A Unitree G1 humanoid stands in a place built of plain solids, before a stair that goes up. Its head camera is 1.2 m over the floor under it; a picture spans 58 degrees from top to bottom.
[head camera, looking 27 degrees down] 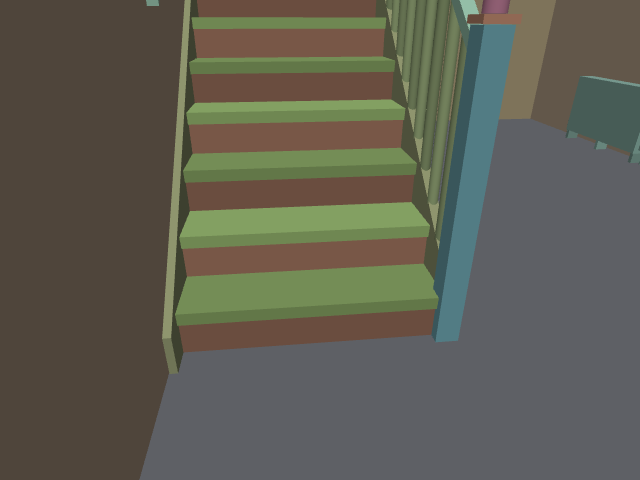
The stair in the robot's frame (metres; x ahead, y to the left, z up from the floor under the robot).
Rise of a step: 0.20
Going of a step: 0.25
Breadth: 1.06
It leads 6 degrees to the left of straight ahead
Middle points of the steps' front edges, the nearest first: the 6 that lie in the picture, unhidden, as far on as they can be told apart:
1.39 0.04 0.20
1.64 0.05 0.40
1.90 0.08 0.60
2.15 0.10 0.81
2.40 0.13 1.01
2.65 0.16 1.21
